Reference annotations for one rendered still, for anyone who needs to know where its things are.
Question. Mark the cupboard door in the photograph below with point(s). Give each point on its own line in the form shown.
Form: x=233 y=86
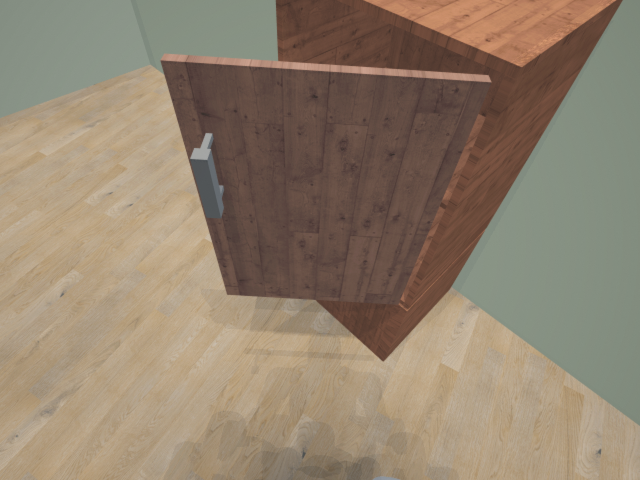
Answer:
x=332 y=174

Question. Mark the handle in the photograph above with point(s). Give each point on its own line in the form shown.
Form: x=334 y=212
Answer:
x=205 y=173

